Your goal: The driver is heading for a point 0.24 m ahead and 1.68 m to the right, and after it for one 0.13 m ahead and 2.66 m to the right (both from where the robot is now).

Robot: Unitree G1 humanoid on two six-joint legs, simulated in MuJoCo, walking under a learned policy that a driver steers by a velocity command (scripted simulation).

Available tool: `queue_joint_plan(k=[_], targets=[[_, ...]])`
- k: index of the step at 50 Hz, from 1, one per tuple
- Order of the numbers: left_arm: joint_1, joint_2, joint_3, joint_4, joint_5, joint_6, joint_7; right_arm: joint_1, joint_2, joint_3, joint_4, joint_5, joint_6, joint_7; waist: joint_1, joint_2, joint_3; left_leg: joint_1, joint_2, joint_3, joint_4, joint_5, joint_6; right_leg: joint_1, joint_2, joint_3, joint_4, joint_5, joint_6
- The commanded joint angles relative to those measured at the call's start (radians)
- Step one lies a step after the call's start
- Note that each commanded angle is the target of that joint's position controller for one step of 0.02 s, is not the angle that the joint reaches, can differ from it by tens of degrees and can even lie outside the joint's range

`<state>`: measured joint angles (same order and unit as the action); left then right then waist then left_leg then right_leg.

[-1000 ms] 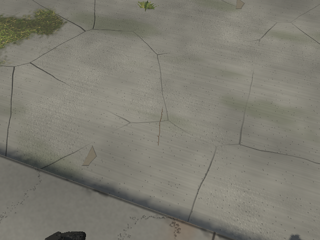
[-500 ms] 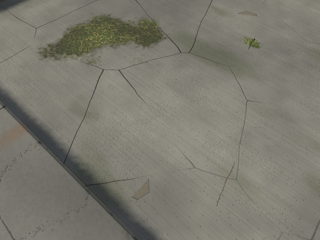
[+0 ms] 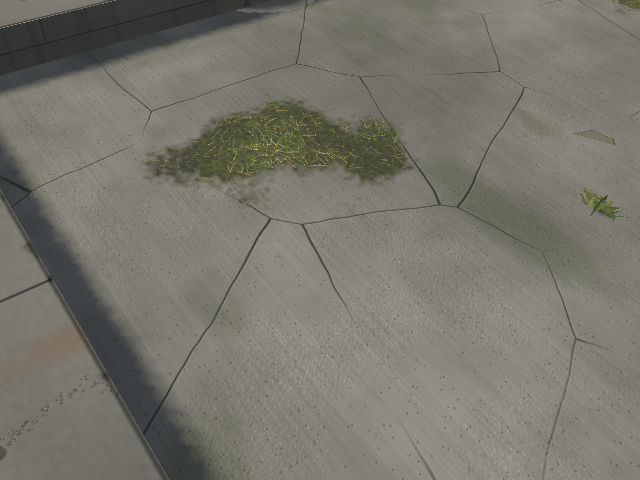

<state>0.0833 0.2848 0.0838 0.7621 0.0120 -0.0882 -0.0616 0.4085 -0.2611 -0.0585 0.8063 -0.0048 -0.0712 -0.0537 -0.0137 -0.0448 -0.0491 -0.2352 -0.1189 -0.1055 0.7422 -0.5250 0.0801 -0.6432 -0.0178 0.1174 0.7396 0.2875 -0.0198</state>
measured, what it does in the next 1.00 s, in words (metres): goes down, turning right: right foot 0.19 m lower, then left foot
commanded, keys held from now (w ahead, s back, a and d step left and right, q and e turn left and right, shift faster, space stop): w+e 1.00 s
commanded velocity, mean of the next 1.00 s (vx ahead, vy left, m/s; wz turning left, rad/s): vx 0.50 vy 0.00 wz -0.46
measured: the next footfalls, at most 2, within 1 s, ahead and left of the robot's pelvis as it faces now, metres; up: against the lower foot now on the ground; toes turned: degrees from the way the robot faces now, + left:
right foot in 0.26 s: +0.33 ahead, -0.24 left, -0.19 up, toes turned -7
left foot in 0.64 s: +0.68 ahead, -0.13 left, -0.19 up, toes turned -26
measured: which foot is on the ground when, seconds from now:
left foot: down 0.00-0.26, up 0.28-0.62, down 0.64-1.00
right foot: up 0.00-0.24, down 0.26-0.66, up 0.68-1.00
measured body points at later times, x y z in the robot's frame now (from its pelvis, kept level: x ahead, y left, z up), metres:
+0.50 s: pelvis +0.35 -0.15 -0.16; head +0.38 -0.16 +0.29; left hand +0.40 +0.09 -0.30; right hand +0.48 -0.42 -0.25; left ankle +0.50 -0.04 -0.81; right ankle +0.29 -0.24 -0.90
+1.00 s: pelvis +0.64 -0.23 -0.15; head +0.67 -0.25 +0.30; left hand +0.94 -0.12 -0.24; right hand +0.50 -0.49 -0.27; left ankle +0.64 -0.11 -0.90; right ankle +0.66 -0.45 -0.83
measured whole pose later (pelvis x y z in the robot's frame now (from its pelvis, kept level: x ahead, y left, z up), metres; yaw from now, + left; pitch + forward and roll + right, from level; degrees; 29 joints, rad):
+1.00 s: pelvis +0.64 -0.23 -0.15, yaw -34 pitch +3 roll +2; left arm 0.15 0.30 0.08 0.65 -0.02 -0.01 -0.01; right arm 0.33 -0.26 -0.08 0.85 0.00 -0.09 -0.01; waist -0.08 -0.04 0.02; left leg -0.09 0.00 0.14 0.29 -0.25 0.01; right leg -0.72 -0.09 0.06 0.85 -0.07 -0.01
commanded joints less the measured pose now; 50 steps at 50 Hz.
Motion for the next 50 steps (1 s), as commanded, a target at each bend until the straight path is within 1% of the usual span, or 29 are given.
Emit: queue_joint_plan(k=[1,5,8,10,11,12,13,14,15,16,17,18,19,20,21,22,23,24,27,30,32,33,34,35,36,37,38,42,50], targets=[[-0.108,0.073,0.004,-0.103,0.0,-0.007,-0.019,0.059,-0.123,-0.021,-0.048,-0.001,-0.012,-0.008,-0.041,0.116,0.118,0.082,0.305,-0.313,-0.056,0.335,0.175,-0.273,-0.028,0.065,0.019,-0.043,-0.017],[-0.11,0.058,-0.012,-0.123,-0.007,-0.007,-0.041,0.069,-0.133,-0.016,-0.049,-0.004,0.004,-0.028,-0.084,0.108,0.134,0.069,0.31,-0.248,0.057,0.388,0.14,-0.268,-0.021,0.053,-0.055,0.035,-0.005],[-0.116,0.042,-0.023,-0.128,-0.032,0.001,-0.048,0.081,-0.139,-0.019,-0.044,-0.004,0.016,-0.022,-0.114,0.099,0.131,0.048,0.303,-0.208,0.064,0.357,0.125,-0.154,-0.028,0.004,-0.116,0.064,0.008],[-0.037,0.063,-0.024,-0.086,-0.036,-0.003,-0.046,0.055,-0.114,-0.001,-0.047,0.025,0.023,-0.035,-0.1,0.108,0.16,0.0,0.286,-0.059,0.136,0.495,0.051,0.039,-0.049,-0.071,-0.308,0.115,0.012],[0.142,0.087,-0.003,-0.046,-0.071,0.008,-0.034,0.029,-0.151,-0.018,0.007,0.006,0.015,-0.03,-0.015,0.201,0.096,-0.034,0.325,-0.111,0.282,0.4,0.032,0.218,-0.15,0.019,-0.299,0.158,-0.04],[0.375,0.15,0.024,0.039,-0.059,0.005,-0.025,-0.04,-0.109,-0.009,0.012,0.002,-0.001,-0.017,0.107,0.131,0.006,-0.037,0.258,-0.009,0.523,0.508,-0.009,0.433,-0.095,-0.062,-0.36,0.212,-0.063],[0.548,0.167,0.035,0.12,-0.031,0.003,-0.012,-0.09,-0.111,-0.012,0.01,0.003,-0.023,0.009,0.23,-0.069,-0.037,-0.152,0.112,0.151,0.964,0.371,-0.07,0.689,-0.035,-0.155,-0.433,0.345,-0.103],[0.604,0.206,0.023,0.181,0.007,0.003,-0.005,0.06,-0.019,0.0,-0.026,-0.014,-0.039,0.031,0.108,-0.355,-0.098,-0.631,0.057,0.151,1.36,-0.348,-0.139,1.11,-0.156,0.031,-0.09,0.762,-0.181],[0.613,0.173,0.011,0.157,0.016,0.009,0.004,0.117,-0.057,0.022,-0.054,0.022,-0.064,0.043,0.125,-0.326,-0.288,-0.739,0.082,0.029,1.416,-0.322,-0.154,1.281,-0.215,0.189,0.008,0.735,-0.289],[0.591,0.127,0.005,0.148,-0.002,0.022,0.014,0.024,-0.07,0.021,-0.101,0.023,-0.072,0.045,0.152,-0.178,-0.338,-0.804,0.114,0.028,1.373,-0.28,-0.17,1.254,-0.225,0.247,-0.074,0.536,-0.321],[0.497,0.135,0.01,0.119,-0.011,0.033,0.029,-0.067,-0.052,0.025,-0.133,0.024,-0.082,0.037,0.123,-0.005,-0.29,-0.823,0.153,0.056,1.28,-0.21,-0.161,1.114,-0.237,0.314,-0.163,0.323,-0.336],[0.457,0.25,0.039,0.133,-0.034,0.045,0.053,-0.099,-0.003,0.039,-0.181,0.059,-0.079,0.025,0.068,-0.011,-0.268,-0.895,0.152,0.082,1.265,-0.152,-0.173,1.005,-0.336,0.562,-0.293,-0.098,-0.423],[0.413,0.225,0.03,0.103,-0.009,0.037,0.059,-0.126,-0.009,0.042,-0.187,0.061,-0.075,0.019,0.059,0.061,-0.219,-0.874,0.185,0.039,1.295,-0.124,-0.153,0.829,-0.407,0.714,-0.364,-0.241,-0.45],[0.37,0.135,0.0,0.083,0.011,0.02,0.06,-0.166,-0.029,0.04,-0.189,0.054,-0.07,0.021,0.033,0.112,-0.137,-0.885,0.228,-0.034,1.16,-0.016,-0.1,0.694,-0.404,0.683,-0.366,-0.294,-0.408],[0.257,0.093,-0.023,0.048,-0.006,0.007,0.063,-0.215,-0.056,0.029,-0.207,0.041,-0.055,0.023,-0.039,0.117,0.021,-0.805,0.26,-0.038,0.807,0.135,-0.096,0.433,-0.305,0.51,-0.427,-0.314,-0.335],[0.169,0.108,-0.018,0.01,-0.013,0.011,0.073,-0.266,-0.082,0.022,-0.228,0.008,-0.05,0.017,-0.055,0.062,0.135,-0.622,0.254,0.016,0.454,0.224,-0.104,0.177,-0.177,0.334,-0.516,-0.332,-0.274],[0.17,0.119,-0.017,-0.007,-0.007,0.005,0.086,-0.305,-0.073,0.018,-0.224,-0.035,-0.056,0.015,-0.018,0.028,0.115,-0.41,0.209,0.059,0.251,0.432,-0.124,0.063,-0.071,0.208,-0.536,-0.234,-0.243],[0.185,0.124,-0.014,-0.003,-0.013,0.005,0.093,-0.318,-0.038,0.02,-0.222,-0.042,-0.064,0.02,-0.012,-0.012,0.077,-0.22,0.166,0.086,0.092,0.61,-0.142,0.004,-0.014,0.126,-0.532,-0.198,-0.214],[0.298,0.146,0.004,0.034,-0.05,0.007,0.105,-0.368,-0.047,0.01,-0.234,0.017,-0.064,0.036,0.024,-0.054,0.041,-0.155,0.108,0.05,-0.209,0.712,-0.159,0.264,-0.071,0.198,-0.529,-0.229,-0.203],[0.368,0.103,0.014,0.052,-0.054,0.038,0.101,-0.415,-0.078,-0.014,-0.236,0.009,-0.058,0.045,0.049,-0.044,0.054,-0.182,0.099,0.049,-0.314,0.64,-0.107,0.463,-0.087,0.267,-0.391,-0.256,-0.156],[0.351,0.079,0.013,0.021,-0.039,0.052,0.094,-0.286,-0.1,-0.033,-0.206,-0.001,-0.062,0.047,-0.009,-0.049,-0.035,-0.001,0.119,0.047,-0.303,0.549,-0.05,0.477,-0.038,0.259,-0.221,-0.178,-0.119],[0.302,0.048,0.0,-0.018,-0.023,0.049,0.084,-0.138,-0.139,-0.046,-0.188,-0.011,-0.063,0.047,-0.089,0.005,-0.155,0.253,0.237,-0.045,-0.242,0.575,0.0,0.347,0.021,0.196,0.011,-0.287,-0.087],[0.467,-0.038,-0.029,-0.034,-0.038,0.041,0.078,-0.005,-0.214,-0.067,-0.147,-0.017,-0.058,0.051,-0.057,0.314,-0.338,0.622,0.503,-0.451,-0.279,0.453,0.18,0.034,0.147,0.095,0.384,-0.715,-0.032],[0.475,0.035,-0.025,-0.036,-0.04,0.04,0.075,0.001,-0.176,-0.062,-0.141,0.01,-0.056,0.056,-0.054,0.358,-0.348,0.618,0.567,-0.688,-0.37,0.179,0.201,-0.11,0.08,0.094,0.562,-0.856,-0.024],[0.365,0.108,0.0,-0.047,-0.041,0.048,0.075,-0.06,-0.113,-0.047,-0.155,0.009,-0.051,0.051,-0.079,0.236,-0.196,0.488,0.516,-0.559,-0.399,0.1,0.158,-0.174,0.036,0.083,0.627,-0.76,-0.014],[0.266,0.124,0.007,-0.077,-0.032,0.057,0.077,-0.126,-0.093,-0.036,-0.16,-0.003,-0.043,0.049,-0.068,0.137,-0.091,0.336,0.472,-0.415,-0.419,0.199,0.129,-0.156,-0.001,0.042,0.61,-0.676,-0.009],[0.214,0.121,0.012,-0.1,-0.023,0.061,0.076,-0.168,-0.078,-0.031,-0.151,-0.009,-0.041,0.053,-0.047,0.11,-0.012,0.215,0.433,-0.316,-0.449,0.316,0.128,-0.141,-0.025,0.03,0.558,-0.636,-0.005],[0.21,0.056,0.009,-0.13,-0.035,0.082,0.065,-0.204,-0.085,-0.036,-0.111,-0.002,-0.052,0.06,0.013,0.147,0.035,0.065,0.381,-0.1,-0.544,0.47,0.117,-0.056,-0.076,-0.005,0.409,-0.594,0.006],[0.003,0.029,-0.009,-0.189,-0.031,0.06,0.035,-0.158,-0.16,-0.057,-0.026,0.01,-0.035,0.04,-0.045,0.109,0.054,0.136,0.357,0.173,-0.549,0.604,0.069,-0.02,-0.066,-0.086,0.012,-0.253,0.007]])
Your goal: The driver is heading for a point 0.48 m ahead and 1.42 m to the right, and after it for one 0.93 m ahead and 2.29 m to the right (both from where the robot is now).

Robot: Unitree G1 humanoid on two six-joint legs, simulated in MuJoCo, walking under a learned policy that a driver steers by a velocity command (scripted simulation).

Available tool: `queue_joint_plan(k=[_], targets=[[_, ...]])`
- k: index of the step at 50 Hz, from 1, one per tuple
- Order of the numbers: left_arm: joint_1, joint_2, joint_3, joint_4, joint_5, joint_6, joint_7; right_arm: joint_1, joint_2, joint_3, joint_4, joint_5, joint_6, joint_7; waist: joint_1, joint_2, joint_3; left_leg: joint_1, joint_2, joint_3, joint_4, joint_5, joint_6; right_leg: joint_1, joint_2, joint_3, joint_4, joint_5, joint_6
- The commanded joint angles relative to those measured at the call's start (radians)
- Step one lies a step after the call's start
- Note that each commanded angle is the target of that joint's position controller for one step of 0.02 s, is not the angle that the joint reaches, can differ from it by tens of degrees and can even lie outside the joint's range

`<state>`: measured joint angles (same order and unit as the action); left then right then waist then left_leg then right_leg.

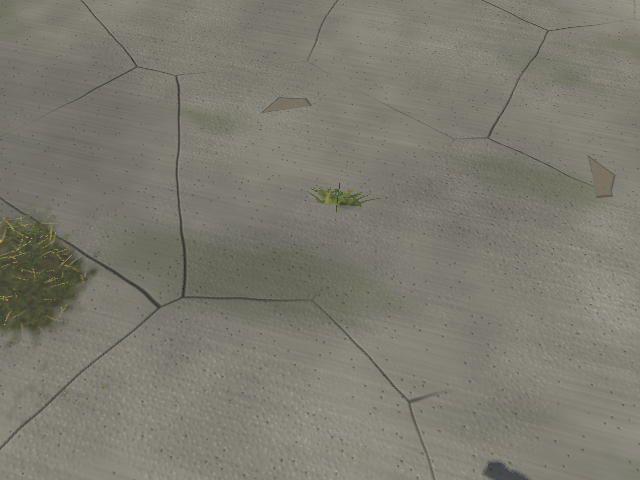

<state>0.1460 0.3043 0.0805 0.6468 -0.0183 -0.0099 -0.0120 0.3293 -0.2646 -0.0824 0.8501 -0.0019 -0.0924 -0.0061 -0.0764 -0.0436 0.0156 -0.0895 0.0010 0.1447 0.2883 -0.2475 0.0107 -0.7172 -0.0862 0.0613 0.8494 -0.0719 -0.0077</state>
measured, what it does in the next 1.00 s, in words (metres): walks ahead, turning right: right foot, then left foot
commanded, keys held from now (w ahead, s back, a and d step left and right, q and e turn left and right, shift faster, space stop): w+e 1.00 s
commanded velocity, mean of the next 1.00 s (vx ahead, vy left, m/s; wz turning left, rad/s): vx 0.50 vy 0.00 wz -0.60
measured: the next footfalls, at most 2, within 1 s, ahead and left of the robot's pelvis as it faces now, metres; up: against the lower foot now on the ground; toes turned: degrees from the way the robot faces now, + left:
right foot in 0.16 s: +0.25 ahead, -0.15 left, +0.00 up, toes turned -8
left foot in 0.62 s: +0.57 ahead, -0.01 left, +0.00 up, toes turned -26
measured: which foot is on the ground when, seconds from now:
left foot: down 0.00-0.18, up 0.20-0.60, down 0.62-1.00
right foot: up 0.00-0.14, down 0.16-0.62, up 0.64-1.00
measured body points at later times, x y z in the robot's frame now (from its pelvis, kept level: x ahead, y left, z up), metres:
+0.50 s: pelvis +0.28 -0.07 +0.00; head +0.32 -0.09 +0.45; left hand +0.42 +0.19 -0.10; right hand +0.44 -0.37 -0.08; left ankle +0.50 +0.05 -0.69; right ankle +0.21 -0.14 -0.74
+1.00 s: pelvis +0.54 -0.12 +0.00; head +0.57 -0.14 +0.45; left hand +0.85 -0.02 -0.08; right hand +0.40 -0.37 -0.12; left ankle +0.54 +0.01 -0.74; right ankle +0.58 -0.34 -0.68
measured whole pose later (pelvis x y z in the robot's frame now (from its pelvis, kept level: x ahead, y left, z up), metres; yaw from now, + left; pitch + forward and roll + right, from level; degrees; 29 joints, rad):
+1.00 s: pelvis +0.54 -0.12 +0.00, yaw -35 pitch +1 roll +2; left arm 0.15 0.30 0.08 0.62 -0.02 -0.01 -0.02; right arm 0.33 -0.28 -0.07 0.84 -0.01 -0.09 0.00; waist -0.09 -0.04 0.04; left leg -0.02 -0.01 0.17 0.26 -0.26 0.02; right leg -0.70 -0.10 0.06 0.84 -0.04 0.00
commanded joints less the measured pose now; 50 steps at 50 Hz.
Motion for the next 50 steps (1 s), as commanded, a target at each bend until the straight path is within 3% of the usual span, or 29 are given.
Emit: queue_joint_plan(k=[1,3,5,6,7,8,9,10,11,12,13,14,15,18,23,25,28,30,31,32,33,34,35,36,37,39,42,46,50], targets=[[-0.089,0.009,-0.006,-0.085,-0.001,-0.019,-0.021,-0.066,-0.167,-0.035,-0.062,0.01,-0.011,-0.007,0.009,0.109,-0.001,-0.001,0.241,-0.06,-0.089,0.318,0.129,0.071,0.01,-0.047,-0.132,0.108,-0.011],[-0.131,0.017,-0.003,-0.108,-0.004,-0.018,-0.032,-0.042,-0.187,-0.041,-0.048,0.02,-0.003,-0.006,0.001,0.119,0.016,0.05,0.265,-0.045,-0.068,0.334,0.117,0.078,0.021,-0.069,-0.18,0.054,-0.032],[-0.125,0.04,0.008,-0.121,0.001,-0.015,-0.039,-0.044,-0.212,-0.049,-0.044,0.033,0.006,-0.005,0.021,0.137,0.017,0.102,0.284,-0.015,0.001,0.519,0.103,0.118,0.05,-0.106,-0.213,-0.058,-0.069],[-0.085,0.055,0.019,-0.117,0.005,-0.013,-0.04,-0.045,-0.229,-0.055,-0.043,0.039,0.012,-0.007,0.052,0.148,-0.013,0.117,0.283,0.007,0.084,0.701,0.093,0.195,0.088,-0.144,-0.221,-0.118,-0.091],[0.026,0.082,0.038,-0.089,0.005,-0.011,-0.039,-0.053,-0.233,-0.055,-0.045,0.043,0.019,-0.011,0.119,0.143,-0.065,0.103,0.26,0.043,0.237,0.836,0.075,0.345,0.134,-0.175,-0.277,-0.099,-0.123],[0.203,0.142,0.071,-0.038,0.001,-0.008,-0.029,-0.039,-0.207,-0.043,-0.048,0.032,0.021,-0.015,0.2,0.11,-0.157,-0.027,0.221,0.07,0.47,0.788,0.04,0.623,0.158,-0.147,-0.306,-0.044,-0.165],[0.301,0.254,0.098,-0.021,-0.007,-0.004,-0.009,-0.015,-0.117,-0.011,-0.091,-0.015,0.013,-0.013,0.197,-0.1,-0.234,-0.391,0.131,0.075,0.84,0.189,-0.017,0.943,-0.08,0.25,-0.325,-0.034,-0.272],[0.279,0.297,0.09,-0.051,-0.005,-0.023,-0.017,0.007,-0.08,0.015,-0.139,-0.007,-0.024,0.0,0.145,-0.227,-0.405,-0.658,-0.038,-0.148,1.088,-0.363,-0.041,1.127,-0.262,0.793,-0.516,-0.216,-0.452],[0.283,0.202,0.064,-0.047,0.002,-0.035,-0.02,-0.098,-0.169,-0.008,-0.152,0.034,-0.048,0.013,0.2,-0.104,-0.342,-0.771,0.021,-0.242,1.121,-0.287,-0.022,1.105,-0.232,0.689,-0.549,-0.233,-0.39],[0.244,0.157,0.049,-0.038,-0.001,-0.044,-0.018,-0.143,-0.164,-0.002,-0.164,0.042,-0.059,0.016,0.182,-0.087,-0.227,-0.78,0.058,-0.229,1.054,-0.2,-0.002,0.981,-0.19,0.537,-0.541,-0.155,-0.347],[0.174,0.132,0.04,-0.045,-0.002,-0.047,-0.016,-0.15,-0.151,0.0,-0.152,0.018,-0.062,0.008,0.135,0.007,-0.16,-0.716,0.097,-0.228,0.965,-0.136,-0.001,0.831,-0.146,0.434,-0.542,-0.06,-0.309],[0.12,0.102,0.029,-0.058,0.004,-0.047,-0.014,-0.152,-0.163,-0.008,-0.146,-0.004,-0.055,0.003,0.1,0.007,-0.119,-0.644,0.118,-0.227,0.887,-0.101,-0.008,0.713,-0.116,0.363,-0.556,0.06,-0.293],[0.096,0.091,0.023,-0.07,0.011,-0.046,-0.01,-0.143,-0.162,-0.011,-0.15,-0.005,-0.044,0.006,0.075,-0.01,-0.107,-0.59,0.124,-0.23,0.857,-0.075,-0.016,0.645,-0.097,0.337,-0.58,0.106,-0.293],[0.105,0.111,0.029,-0.056,0.006,-0.052,0.007,-0.163,-0.121,-0.001,-0.159,-0.014,-0.02,0.008,0.059,0.009,-0.075,-0.556,0.105,-0.201,0.725,-0.02,-0.058,0.537,-0.073,0.272,-0.609,0.207,-0.301],[0.173,0.139,0.039,-0.019,-0.004,-0.04,0.025,-0.352,-0.07,0.025,-0.203,-0.006,-0.022,0.024,0.129,-0.03,-0.026,-0.436,0.022,-0.178,0.342,0.307,-0.074,0.444,0.004,0.195,-0.595,0.077,-0.227],[0.212,0.142,0.04,0.0,-0.009,-0.038,0.024,-0.389,-0.089,0.021,-0.22,0.007,-0.026,0.031,0.143,-0.042,-0.02,-0.397,0.003,-0.195,0.281,0.332,-0.066,0.459,-0.014,0.242,-0.575,0.016,-0.214],[0.225,0.13,0.039,0.013,-0.013,-0.035,0.027,-0.375,-0.135,0.003,-0.228,0.012,-0.035,0.036,0.123,-0.068,-0.018,-0.357,0.003,-0.228,0.221,0.247,-0.033,0.535,-0.049,0.335,-0.499,-0.047,-0.192],[0.196,0.115,0.037,0.002,-0.007,-0.029,0.03,-0.28,-0.153,-0.014,-0.21,0.008,-0.043,0.028,0.066,-0.082,-0.045,-0.228,0.0,-0.211,0.174,0.191,-0.001,0.541,-0.024,0.353,-0.408,-0.018,-0.159],[0.19,0.074,0.023,-0.009,-0.001,-0.03,0.028,-0.178,-0.179,-0.027,-0.194,-0.004,-0.046,0.022,0.017,-0.06,-0.119,-0.057,0.051,-0.239,0.176,0.182,0.033,0.498,0.026,0.312,-0.269,0.002,-0.126],[0.213,0.015,0.001,-0.028,0.019,-0.031,0.027,-0.027,-0.236,-0.042,-0.183,-0.013,-0.045,0.013,-0.029,0.08,-0.258,0.2,0.229,-0.417,0.184,0.149,0.087,0.36,0.105,0.212,0.029,-0.208,-0.084],[0.352,-0.003,-0.007,-0.054,-0.024,-0.039,0.028,0.032,-0.295,-0.055,-0.148,-0.021,-0.032,0.023,0.042,0.437,-0.345,0.429,0.421,-0.906,0.054,-0.139,0.237,0.03,0.188,0.121,0.32,-0.549,-0.033],[0.332,0.099,0.01,-0.019,-0.029,-0.036,0.033,-0.009,-0.194,-0.034,-0.174,0.0,-0.029,0.027,0.021,0.288,-0.251,0.367,0.41,-0.932,0.008,-0.337,0.217,-0.07,0.114,0.147,0.443,-0.49,-0.015],[0.226,0.14,0.023,-0.03,-0.019,-0.028,0.031,-0.049,-0.142,-0.019,-0.181,0.003,-0.022,0.022,-0.001,0.189,-0.139,0.249,0.371,-0.761,0.002,-0.292,0.177,-0.088,0.083,0.118,0.464,-0.394,-0.009],[0.179,0.13,0.023,-0.037,-0.007,-0.023,0.032,-0.094,-0.126,-0.009,-0.185,-0.007,-0.016,0.021,0.018,0.116,-0.082,0.133,0.33,-0.636,-0.009,-0.154,0.158,-0.046,0.05,0.092,0.443,-0.325,-0.004],[0.148,0.117,0.026,-0.048,0.0,-0.022,0.029,-0.119,-0.107,-0.004,-0.176,-0.01,-0.013,0.02,0.034,0.113,-0.036,0.053,0.293,-0.546,-0.028,-0.048,0.158,-0.027,0.024,0.089,0.398,-0.283,-0.003],[0.158,0.081,0.023,-0.05,-0.011,-0.014,0.019,-0.128,-0.095,-0.001,-0.162,-0.013,-0.02,0.016,0.059,0.161,-0.022,-0.021,0.25,-0.417,-0.074,0.048,0.149,0.036,-0.009,0.068,0.35,-0.242,-0.004],[0.117,0.049,0.015,-0.068,-0.006,-0.004,0.017,-0.108,-0.125,-0.012,-0.131,-0.005,-0.031,0.014,0.059,0.134,-0.005,-0.021,0.261,-0.313,-0.114,0.168,0.174,-0.009,-0.023,0.056,0.287,-0.18,0.007],[0.046,0.038,0.007,-0.08,-0.006,-0.011,0.004,-0.098,-0.154,-0.019,-0.102,-0.006,-0.022,0.009,0.044,0.113,0.006,0.027,0.252,-0.174,-0.126,0.295,0.165,-0.032,-0.027,0.036,0.107,-0.011,0.017],[-0.087,0.013,-0.008,-0.112,-0.004,-0.023,-0.023,-0.055,-0.186,-0.023,-0.074,0.003,-0.005,0.002,-0.008,0.099,0.048,0.06,0.247,-0.063,-0.124,0.325,0.141,0.017,-0.01,-0.042,-0.093,0.101,0.001]])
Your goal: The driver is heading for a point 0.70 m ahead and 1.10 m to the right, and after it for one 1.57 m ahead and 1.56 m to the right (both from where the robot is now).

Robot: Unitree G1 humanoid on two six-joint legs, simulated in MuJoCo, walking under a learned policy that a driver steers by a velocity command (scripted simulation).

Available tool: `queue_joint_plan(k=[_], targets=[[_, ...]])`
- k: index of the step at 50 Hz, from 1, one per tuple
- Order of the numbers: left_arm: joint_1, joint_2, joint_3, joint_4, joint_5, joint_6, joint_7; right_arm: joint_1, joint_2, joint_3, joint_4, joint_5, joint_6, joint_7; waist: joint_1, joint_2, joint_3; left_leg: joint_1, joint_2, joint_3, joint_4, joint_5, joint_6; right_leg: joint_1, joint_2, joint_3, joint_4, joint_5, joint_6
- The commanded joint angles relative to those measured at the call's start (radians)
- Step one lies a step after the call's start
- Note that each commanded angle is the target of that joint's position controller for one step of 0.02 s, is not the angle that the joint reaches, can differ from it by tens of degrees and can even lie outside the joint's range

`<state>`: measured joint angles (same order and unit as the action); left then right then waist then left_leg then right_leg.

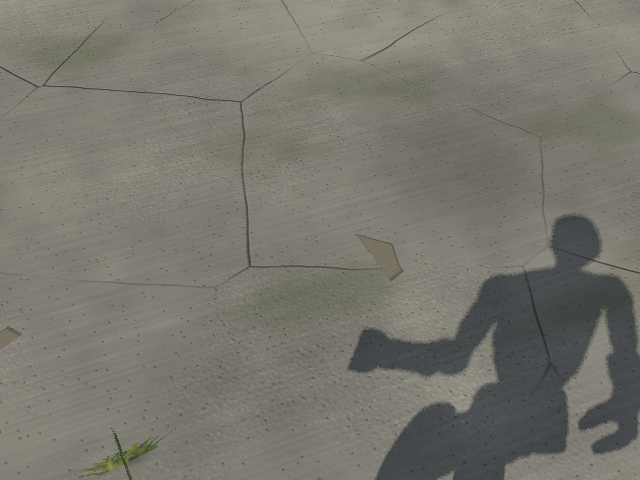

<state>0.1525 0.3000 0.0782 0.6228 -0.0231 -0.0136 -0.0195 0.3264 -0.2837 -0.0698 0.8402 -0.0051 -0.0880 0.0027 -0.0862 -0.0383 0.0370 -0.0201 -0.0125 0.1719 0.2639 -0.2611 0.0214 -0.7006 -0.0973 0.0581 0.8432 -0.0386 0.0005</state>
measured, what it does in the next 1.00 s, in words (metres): walks ahead, turning right: right foot, then left foot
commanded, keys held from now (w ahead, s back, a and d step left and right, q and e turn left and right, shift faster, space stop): w+e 0.86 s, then w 0.10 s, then no key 0.04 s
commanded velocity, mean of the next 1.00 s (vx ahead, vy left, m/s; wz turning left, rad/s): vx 0.50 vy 0.00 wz -0.58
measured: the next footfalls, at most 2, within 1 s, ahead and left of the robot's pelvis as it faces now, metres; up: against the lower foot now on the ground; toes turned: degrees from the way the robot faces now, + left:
right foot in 0.16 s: +0.26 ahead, -0.14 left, +0.00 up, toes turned -9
left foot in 0.66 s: +0.59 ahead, -0.02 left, +0.00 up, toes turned -27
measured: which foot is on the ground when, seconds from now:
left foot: down 0.00-0.16, up 0.18-0.64, down 0.66-1.00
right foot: up 0.00-0.14, down 0.16-0.66, up 0.68-1.00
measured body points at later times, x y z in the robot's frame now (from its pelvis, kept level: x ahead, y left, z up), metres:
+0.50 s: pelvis +0.28 -0.07 +0.00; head +0.31 -0.10 +0.45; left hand +0.42 +0.19 -0.10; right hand +0.42 -0.37 -0.08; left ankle +0.51 +0.07 -0.68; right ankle +0.22 -0.13 -0.74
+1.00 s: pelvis +0.54 -0.12 +0.00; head +0.57 -0.14 +0.45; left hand +0.85 -0.02 -0.08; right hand +0.40 -0.37 -0.12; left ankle +0.55 +0.00 -0.74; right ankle +0.57 -0.34 -0.68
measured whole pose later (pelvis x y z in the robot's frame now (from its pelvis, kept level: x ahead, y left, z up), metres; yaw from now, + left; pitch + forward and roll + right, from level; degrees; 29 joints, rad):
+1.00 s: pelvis +0.54 -0.12 +0.00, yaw -34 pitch +1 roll +2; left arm 0.15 0.30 0.07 0.63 -0.02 -0.02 -0.01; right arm 0.34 -0.29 -0.07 0.84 0.00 -0.09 0.01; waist -0.09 -0.04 0.04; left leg -0.05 -0.01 0.14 0.27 -0.24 0.02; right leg -0.67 -0.09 0.07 0.83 -0.10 0.00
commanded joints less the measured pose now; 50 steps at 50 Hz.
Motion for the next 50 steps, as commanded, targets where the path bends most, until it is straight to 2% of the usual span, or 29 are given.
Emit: queue_joint_plan(k=[1,3,5,6,7,8,9,10,11,12,13,14,15,18,21,24,29,31,32,33,34,35,36,37,38,39,41,44,50], targets=[[-0.121,0.015,-0.008,-0.099,-0.001,-0.02,-0.022,-0.036,-0.176,-0.038,-0.056,0.01,-0.004,-0.007,-0.006,0.092,0.038,0.013,0.269,-0.076,-0.096,0.346,0.128,0.003,0.005,-0.053,-0.12,0.06,-0.014],[-0.156,0.021,-0.007,-0.119,-0.004,-0.019,-0.033,-0.017,-0.194,-0.043,-0.043,0.02,0.008,-0.007,-0.009,0.097,0.054,0.067,0.289,-0.051,-0.073,0.41,0.119,0.011,0.018,-0.082,-0.171,0.007,-0.034],[-0.141,0.047,0.005,-0.13,0.0,-0.016,-0.04,-0.024,-0.221,-0.051,-0.041,0.031,0.02,-0.01,0.025,0.122,0.03,0.107,0.296,-0.011,0.013,0.68,0.101,0.09,0.063,-0.128,-0.205,-0.09,-0.072],[-0.1,0.069,0.017,-0.126,0.004,-0.011,-0.039,-0.027,-0.239,-0.056,-0.043,0.038,0.026,-0.015,0.057,0.145,-0.007,0.121,0.295,0.007,0.097,0.864,0.091,0.165,0.1,-0.156,-0.208,-0.145,-0.094],[0.0,0.103,0.037,-0.104,0.005,-0.007,-0.036,-0.036,-0.251,-0.06,-0.046,0.042,0.033,-0.019,0.121,0.149,-0.065,0.109,0.284,0.028,0.244,0.99,0.079,0.298,0.141,-0.177,-0.236,-0.164,-0.124],[0.175,0.155,0.069,-0.057,0.002,-0.001,-0.024,-0.049,-0.233,-0.052,-0.052,0.045,0.036,-0.023,0.215,0.121,-0.153,0.001,0.249,0.053,0.461,0.946,0.047,0.556,0.174,-0.167,-0.308,-0.086,-0.165],[0.305,0.237,0.094,-0.026,-0.004,0.009,-0.002,-0.018,-0.154,-0.024,-0.074,0.005,0.029,-0.022,0.24,-0.042,-0.242,-0.292,0.194,0.047,0.785,0.403,0.004,0.871,0.004,0.097,-0.304,-0.053,-0.231],[0.247,0.314,0.091,-0.054,-0.005,-0.009,-0.005,0.043,-0.055,0.013,-0.137,-0.014,-0.001,-0.007,0.121,-0.229,-0.357,-0.675,-0.012,-0.113,1.077,-0.352,-0.039,1.105,-0.213,0.686,-0.44,-0.284,-0.418],[0.271,0.218,0.067,-0.063,-0.002,-0.024,-0.013,-0.089,-0.156,-0.006,-0.15,0.024,-0.033,0.006,0.212,-0.092,-0.372,-0.78,0.023,-0.266,1.14,-0.305,-0.027,1.094,-0.223,0.721,-0.538,-0.351,-0.394],[0.236,0.181,0.052,-0.049,0.004,-0.037,-0.014,-0.153,-0.173,-0.01,-0.179,0.048,-0.048,0.011,0.198,-0.068,-0.228,-0.828,0.06,-0.252,1.093,-0.201,-0.01,0.978,-0.195,0.579,-0.553,-0.274,-0.353],[0.176,0.157,0.043,-0.052,0.002,-0.043,-0.014,-0.152,-0.159,-0.006,-0.168,0.031,-0.055,0.005,0.149,0.017,-0.155,-0.773,0.101,-0.252,1.008,-0.12,-0.01,0.83,-0.148,0.466,-0.554,-0.169,-0.319],[0.115,0.134,0.035,-0.062,0.007,-0.043,-0.011,-0.144,-0.163,-0.011,-0.16,0.007,-0.052,-0.001,0.11,0.024,-0.112,-0.708,0.125,-0.252,0.931,-0.076,-0.022,0.71,-0.111,0.389,-0.566,-0.067,-0.3],[0.083,0.116,0.026,-0.074,0.018,-0.045,-0.006,-0.122,-0.166,-0.016,-0.154,0.001,-0.041,0.001,0.079,0.004,-0.099,-0.649,0.14,-0.259,0.901,-0.044,-0.031,0.633,-0.087,0.349,-0.588,-0.003,-0.295],[0.084,0.127,0.027,-0.055,0.015,-0.052,0.009,-0.124,-0.131,-0.01,-0.155,-0.012,-0.013,-0.001,0.06,0.003,-0.076,-0.607,0.13,-0.232,0.792,0.012,-0.078,0.513,-0.056,0.273,-0.619,0.124,-0.305],[0.13,0.149,0.033,-0.025,0.011,-0.048,0.028,-0.24,-0.094,0.005,-0.188,-0.014,-0.008,-0.002,0.097,-0.01,-0.041,-0.607,0.098,-0.222,0.581,0.194,-0.104,0.465,-0.007,0.21,-0.614,0.112,-0.27],[0.177,0.158,0.035,0.001,0.004,-0.04,0.035,-0.351,-0.074,0.016,-0.213,-0.003,-0.016,0.011,0.143,-0.032,-0.028,-0.525,0.046,-0.217,0.371,0.343,-0.1,0.44,0.023,0.201,-0.594,0.014,-0.228],[0.223,0.149,0.035,0.038,-0.005,-0.028,0.041,-0.387,-0.123,-0.003,-0.237,0.013,-0.032,0.028,0.145,-0.064,-0.027,-0.467,0.02,-0.261,0.241,0.277,-0.059,0.551,-0.032,0.337,-0.481,-0.062,-0.202],[0.203,0.143,0.035,0.037,-0.002,-0.02,0.042,-0.305,-0.141,-0.017,-0.22,0.013,-0.04,0.026,0.098,-0.095,-0.043,-0.362,0.011,-0.242,0.209,0.199,-0.024,0.564,-0.028,0.37,-0.409,-0.017,-0.18],[0.195,0.112,0.025,0.031,0.001,-0.019,0.04,-0.209,-0.163,-0.032,-0.2,0.005,-0.044,0.019,0.05,-0.086,-0.098,-0.211,0.026,-0.238,0.183,0.203,0.006,0.538,0.019,0.341,-0.306,0.032,-0.15],[0.197,0.054,0.002,0.013,0.015,-0.022,0.035,-0.063,-0.213,-0.046,-0.19,-0.012,-0.048,0.011,-0.01,0.004,-0.237,0.048,0.179,-0.376,0.211,0.176,0.07,0.425,0.079,0.268,-0.042,-0.072,-0.112],[0.338,-0.001,-0.015,-0.01,-0.014,-0.03,0.036,0.036,-0.287,-0.066,-0.155,-0.023,-0.034,0.013,0.041,0.342,-0.38,0.382,0.409,-0.836,0.12,-0.055,0.235,0.07,0.218,0.13,0.294,-0.519,-0.038],[0.338,0.096,-0.002,0.01,-0.021,-0.032,0.039,0.028,-0.202,-0.048,-0.165,0.005,-0.029,0.02,0.026,0.295,-0.335,0.365,0.439,-0.978,0.054,-0.289,0.231,-0.064,0.141,0.147,0.442,-0.542,-0.022],[0.228,0.155,0.015,0.003,-0.017,-0.027,0.038,-0.016,-0.141,-0.032,-0.175,0.007,-0.023,0.014,-0.001,0.192,-0.201,0.244,0.397,-0.825,0.034,-0.293,0.187,-0.101,0.104,0.131,0.482,-0.448,-0.013],[0.165,0.155,0.018,-0.009,-0.005,-0.022,0.04,-0.066,-0.123,-0.023,-0.18,-0.002,-0.015,0.01,0.012,0.121,-0.124,0.12,0.356,-0.689,0.024,-0.173,0.159,-0.073,0.07,0.093,0.468,-0.376,-0.007],[0.125,0.142,0.02,-0.022,0.005,-0.022,0.037,-0.095,-0.105,-0.017,-0.171,-0.006,-0.01,0.008,0.029,0.112,-0.062,0.019,0.317,-0.589,0.002,-0.058,0.153,-0.053,0.043,0.088,0.421,-0.33,-0.005],[0.129,0.122,0.021,-0.025,0.0,-0.019,0.031,-0.108,-0.091,-0.011,-0.166,-0.012,-0.012,0.005,0.053,0.139,-0.043,-0.045,0.287,-0.509,-0.022,0.012,0.142,-0.008,0.016,0.084,0.39,-0.299,-0.008],[0.139,0.081,0.015,-0.024,-0.009,-0.007,0.026,-0.112,-0.084,-0.012,-0.15,-0.004,-0.021,0.004,0.067,0.163,-0.032,-0.095,0.264,-0.407,-0.067,0.084,0.149,0.025,-0.001,0.057,0.344,-0.281,-0.007],[0.083,0.048,0.003,-0.048,0.002,-0.001,0.024,-0.087,-0.122,-0.025,-0.118,0.0,-0.029,0.004,0.063,0.122,-0.013,-0.094,0.284,-0.322,-0.106,0.195,0.178,-0.02,-0.015,0.054,0.241,-0.213,0.005],[-0.072,0.007,-0.022,-0.068,0.013,-0.033,-0.007,-0.067,-0.159,-0.026,-0.072,0.013,-0.009,0.004,0.027,0.095,0.024,-0.093,0.231,-0.128,-0.096,0.433,0.15,0.093,0.027,-0.031,-0.137,0.037,-0.003]])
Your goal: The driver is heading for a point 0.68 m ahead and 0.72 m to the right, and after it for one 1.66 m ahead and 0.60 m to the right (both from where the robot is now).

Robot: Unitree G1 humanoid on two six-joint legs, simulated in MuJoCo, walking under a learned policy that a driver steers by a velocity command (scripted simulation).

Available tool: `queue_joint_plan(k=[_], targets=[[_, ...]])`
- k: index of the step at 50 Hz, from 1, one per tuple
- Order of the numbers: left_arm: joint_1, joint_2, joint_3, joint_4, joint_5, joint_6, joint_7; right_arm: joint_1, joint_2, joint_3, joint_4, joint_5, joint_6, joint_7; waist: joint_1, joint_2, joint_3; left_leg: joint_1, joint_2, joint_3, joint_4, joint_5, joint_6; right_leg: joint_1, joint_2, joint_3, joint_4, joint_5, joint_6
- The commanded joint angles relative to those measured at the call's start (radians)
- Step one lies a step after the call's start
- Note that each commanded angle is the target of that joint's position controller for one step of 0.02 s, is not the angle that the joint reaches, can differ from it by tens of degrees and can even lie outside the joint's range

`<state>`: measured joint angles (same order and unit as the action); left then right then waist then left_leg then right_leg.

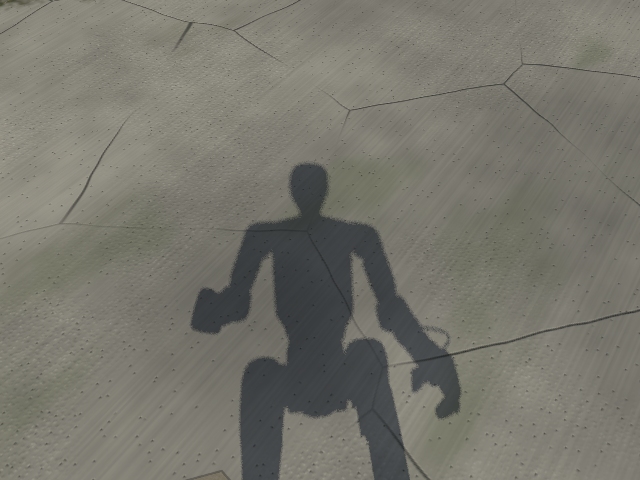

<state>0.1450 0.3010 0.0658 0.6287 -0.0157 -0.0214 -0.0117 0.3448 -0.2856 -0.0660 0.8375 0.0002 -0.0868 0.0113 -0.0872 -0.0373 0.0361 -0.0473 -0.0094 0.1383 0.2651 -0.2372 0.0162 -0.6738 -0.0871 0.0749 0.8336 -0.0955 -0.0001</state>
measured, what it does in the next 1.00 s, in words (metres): walks ahead, turning right: right foot, then left foot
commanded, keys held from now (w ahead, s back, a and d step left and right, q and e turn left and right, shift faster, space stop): no key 0.32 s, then w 0.04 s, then w+e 0.64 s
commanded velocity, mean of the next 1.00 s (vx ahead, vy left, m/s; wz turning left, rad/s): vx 0.33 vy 0.00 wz -0.33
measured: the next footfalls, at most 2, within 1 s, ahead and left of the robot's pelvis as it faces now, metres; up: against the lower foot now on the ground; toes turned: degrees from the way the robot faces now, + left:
right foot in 0.14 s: +0.25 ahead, -0.14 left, +0.00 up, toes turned -2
left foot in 0.54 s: +0.24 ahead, +0.09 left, +0.00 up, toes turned -4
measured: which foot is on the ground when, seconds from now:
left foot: down 0.00-0.16, up 0.18-0.52, down 0.54-1.00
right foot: up 0.00-0.12, down 0.14-0.54, up 0.56-0.98, down 1.00-1.00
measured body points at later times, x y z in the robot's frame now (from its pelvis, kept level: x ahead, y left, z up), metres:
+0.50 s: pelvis +0.17 -0.03 -0.01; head +0.18 -0.03 +0.44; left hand +0.30 +0.23 -0.12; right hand +0.27 -0.32 -0.12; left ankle +0.19 +0.09 -0.73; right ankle +0.21 -0.14 -0.74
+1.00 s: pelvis +0.34 -0.10 -0.03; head +0.38 -0.12 +0.42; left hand +0.64 +0.04 -0.11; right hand +0.21 -0.36 -0.16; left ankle +0.20 +0.09 -0.74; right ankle +0.42 -0.23 -0.75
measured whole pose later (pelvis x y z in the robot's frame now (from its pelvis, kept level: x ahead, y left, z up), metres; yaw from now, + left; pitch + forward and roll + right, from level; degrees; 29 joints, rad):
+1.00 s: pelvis +0.34 -0.10 -0.03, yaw -20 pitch +2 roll +0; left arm 0.04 0.26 0.07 0.67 -0.02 -0.02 -0.06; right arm 0.41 -0.28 -0.07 0.92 0.02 -0.04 -0.02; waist -0.08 -0.01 0.04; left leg 0.10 0.13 0.28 0.41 -0.47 -0.09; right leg -0.50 -0.01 -0.07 0.58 -0.14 -0.11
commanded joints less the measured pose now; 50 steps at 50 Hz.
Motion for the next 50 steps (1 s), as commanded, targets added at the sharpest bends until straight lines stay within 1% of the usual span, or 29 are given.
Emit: queue_joint_plan(k=[1,4,6,7,8,9,10,11,12,13,16,18,20,22,25,26,27,28,29,30,32,34,39,42,45,47,48,49,50], targets=[[-0.093,0.003,-0.011,-0.081,0.008,-0.03,-0.021,-0.061,-0.167,-0.031,-0.056,0.013,-0.004,-0.007,0.018,0.099,0.02,-0.051,0.232,-0.084,-0.078,0.475,0.148,0.1,0.031,-0.069,-0.17,0.11,-0.004],[-0.099,0.034,0.002,-0.092,0.01,-0.036,-0.032,-0.036,-0.199,-0.036,-0.028,0.03,0.013,-0.01,0.041,0.138,-0.016,0.029,0.253,-0.081,0.019,0.633,0.118,0.186,0.069,-0.083,-0.268,0.067,-0.04],[0.062,0.09,0.032,-0.04,0.026,-0.035,-0.025,-0.059,-0.198,-0.034,-0.024,0.04,0.019,-0.016,0.141,0.131,-0.11,0.016,0.211,-0.046,0.217,0.754,0.069,0.429,0.12,-0.11,-0.384,0.153,-0.089],[0.147,0.152,0.051,-0.017,0.033,-0.03,-0.01,-0.035,-0.163,-0.02,-0.029,0.023,0.014,-0.018,0.173,0.082,-0.175,-0.093,0.159,-0.013,0.385,0.612,0.02,0.623,0.064,-0.055,-0.377,0.422,-0.117],[0.218,0.229,0.056,-0.017,0.06,-0.018,0.008,0.034,-0.078,0.014,-0.06,-0.027,0.004,-0.007,0.15,-0.146,-0.325,-0.419,0.058,-0.004,0.746,-0.054,-0.05,0.989,-0.212,0.258,-0.255,0.91,-0.26],[0.207,0.184,0.032,-0.023,0.048,-0.014,0.005,0.13,-0.063,0.034,-0.025,-0.009,0.004,0.005,0.129,-0.201,-0.525,-0.49,0.017,-0.172,0.952,-0.491,-0.074,1.053,-0.367,0.474,-0.306,0.918,-0.401],[0.173,0.139,0.024,-0.021,0.032,-0.007,-0.006,0.058,-0.154,0.006,-0.019,0.021,0.018,0.008,0.156,-0.085,-0.464,-0.505,0.065,-0.223,0.99,-0.456,-0.075,0.934,-0.289,0.372,-0.349,0.765,-0.363],[0.099,0.109,0.013,-0.015,0.02,-0.009,-0.01,-0.028,-0.145,0.008,-0.046,0.032,0.028,0.004,0.134,-0.066,-0.317,-0.563,0.091,-0.195,0.956,-0.411,-0.072,0.817,-0.227,0.268,-0.38,0.644,-0.314],[0.041,0.08,0.003,-0.008,0.017,-0.013,-0.012,-0.056,-0.129,0.009,-0.04,0.019,0.042,-0.009,0.109,-0.016,-0.23,-0.553,0.115,-0.19,0.889,-0.357,-0.079,0.683,-0.185,0.215,-0.421,0.538,-0.276],[-0.012,0.068,0.0,-0.005,0.021,-0.015,-0.012,-0.048,-0.125,0.006,-0.033,0.008,0.061,-0.022,0.071,-0.027,-0.186,-0.469,0.133,-0.193,0.821,-0.302,-0.087,0.544,-0.155,0.166,-0.465,0.462,-0.251],[-0.087,0.074,0.006,0.016,0.047,-0.02,-0.008,0.014,-0.081,0.012,-0.004,-0.002,0.094,-0.042,0.019,-0.085,-0.166,-0.268,0.103,-0.155,0.67,-0.196,-0.109,0.332,-0.107,0.071,-0.535,0.358,-0.249],[-0.057,0.095,0.016,0.043,0.035,-0.018,0.0,-0.027,-0.076,0.016,-0.009,-0.004,0.094,-0.045,0.052,-0.094,-0.174,-0.253,0.095,-0.14,0.58,-0.126,-0.09,0.331,-0.102,0.085,-0.586,0.021,-0.246],[-0.025,0.147,0.033,0.063,0.016,-0.008,0.012,-0.106,-0.107,0.007,-0.039,-0.002,0.085,-0.042,0.083,-0.121,-0.132,-0.294,0.077,-0.132,0.541,-0.113,-0.06,0.328,-0.117,0.178,-0.642,-0.303,-0.242],[-0.016,0.143,0.033,0.075,0.006,-0.006,0.018,-0.142,-0.116,0.003,-0.05,0.0,0.07,-0.035,0.083,-0.105,-0.089,-0.302,0.07,-0.14,0.465,-0.11,-0.031,0.319,-0.129,0.237,-0.658,-0.404,-0.231],[-0.034,0.12,0.029,0.086,-0.013,0.003,0.025,-0.067,-0.091,0.001,-0.012,-0.007,0.039,-0.021,0.021,-0.06,-0.078,-0.118,0.039,-0.108,0.264,-0.009,0.012,0.235,-0.075,0.22,-0.602,-0.459,-0.189],[-0.041,0.087,0.021,0.084,-0.01,0.007,0.026,-0.004,-0.095,-0.003,0.009,-0.009,0.034,-0.022,-0.012,-0.032,-0.079,-0.019,0.059,-0.13,0.196,-0.034,0.027,0.166,-0.023,0.2,-0.537,-0.481,-0.153],[-0.08,0.011,0.002,0.064,-0.005,0.004,0.025,0.097,-0.149,-0.016,0.027,-0.018,0.031,-0.031,-0.05,0.114,-0.073,0.095,0.229,-0.335,0.067,-0.195,0.074,0.017,0.075,0.12,-0.291,-0.482,-0.086],[-0.084,-0.011,0.002,0.027,-0.015,-0.01,0.022,0.098,-0.249,-0.041,0.023,-0.025,0.034,-0.029,-0.035,0.317,-0.027,0.091,0.42,-0.631,-0.086,-0.471,0.169,-0.173,0.185,-0.03,-0.046,-0.447,-0.05],[-0.089,0.072,0.023,0.025,-0.014,-0.024,0.022,0.035,-0.222,-0.038,-0.001,-0.033,0.02,-0.034,-0.018,0.257,0.02,0.019,0.453,-0.707,-0.127,-0.536,0.208,-0.198,0.119,0.067,0.095,-0.387,-0.059],[-0.038,0.097,0.037,0.047,-0.019,-0.027,0.016,-0.037,-0.17,-0.026,-0.019,-0.018,0.008,-0.042,0.033,0.233,0.034,0.033,0.409,-0.623,-0.124,-0.465,0.172,-0.225,0.103,0.091,0.143,-0.295,-0.061],[0.006,0.097,0.046,0.083,-0.004,-0.021,0.015,-0.084,-0.125,-0.017,-0.029,0.002,0.0,-0.045,0.053,0.207,0.029,0.064,0.349,-0.443,-0.127,-0.271,0.106,-0.222,0.074,0.079,0.17,-0.183,-0.039],[-0.006,0.062,0.044,0.087,0.0,-0.015,0.009,-0.059,-0.106,-0.012,-0.02,-0.012,-0.006,-0.047,0.043,0.168,0.021,0.04,0.308,-0.291,-0.133,-0.08,0.086,-0.176,0.067,0.045,0.204,-0.078,-0.015],[-0.088,0.007,0.025,0.039,-0.004,-0.007,-0.011,-0.009,-0.124,-0.02,0.002,-0.019,0.001,-0.046,0.01,0.155,0.041,0.009,0.274,-0.077,-0.141,0.122,0.094,-0.113,0.029,-0.033,0.049,0.07,0.019],[-0.17,-0.016,0.009,-0.003,-0.005,-0.009,-0.034,0.021,-0.154,-0.03,0.014,-0.007,0.007,-0.045,-0.017,0.146,0.075,0.012,0.293,-0.015,-0.146,0.16,0.102,-0.052,0.019,-0.089,-0.084,0.089,0.004],[-0.202,-0.005,0.008,-0.03,-0.009,-0.006,-0.051,0.038,-0.175,-0.041,0.027,0.013,0.017,-0.036,-0.011,0.137,0.096,0.075,0.321,0.021,-0.112,0.239,0.099,-0.008,0.026,-0.127,-0.168,0.01,-0.04],[-0.175,0.023,0.019,-0.038,-0.005,-0.004,-0.056,0.026,-0.201,-0.05,0.029,0.026,0.027,-0.034,0.031,0.157,0.062,0.109,0.328,0.055,-0.009,0.576,0.087,0.097,0.072,-0.174,-0.198,-0.081,-0.084],[-0.112,0.049,0.034,-0.027,-0.004,-0.002,-0.055,0.019,-0.216,-0.056,0.028,0.031,0.033,-0.036,0.076,0.173,0.011,0.114,0.326,0.074,0.101,0.797,0.077,0.202,0.112,-0.203,-0.204,-0.123,-0.109],[0.036,0.091,0.06,0.012,-0.008,0.0,-0.051,0.002,-0.22,-0.056,0.023,0.035,0.039,-0.039,0.165,0.161,-0.076,0.082,0.302,0.105,0.289,0.918,0.056,0.398,0.157,-0.22,-0.265,-0.08,-0.144],[0.213,0.161,0.097,0.067,-0.012,0.009,-0.033,0.009,-0.205,-0.049,0.014,0.025,0.036,-0.043,0.243,0.119,-0.173,-0.09,0.264,0.115,0.532,0.811,0.016,0.697,0.165,-0.163,-0.291,-0.048,-0.183]])
Velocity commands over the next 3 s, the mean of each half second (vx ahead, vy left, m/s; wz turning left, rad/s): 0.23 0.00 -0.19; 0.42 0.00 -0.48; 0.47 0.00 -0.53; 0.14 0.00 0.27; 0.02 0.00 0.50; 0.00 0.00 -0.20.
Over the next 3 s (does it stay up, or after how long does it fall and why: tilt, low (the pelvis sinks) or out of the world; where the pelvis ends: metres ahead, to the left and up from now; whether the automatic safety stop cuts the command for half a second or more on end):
stays up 0.71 -0.25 -0.01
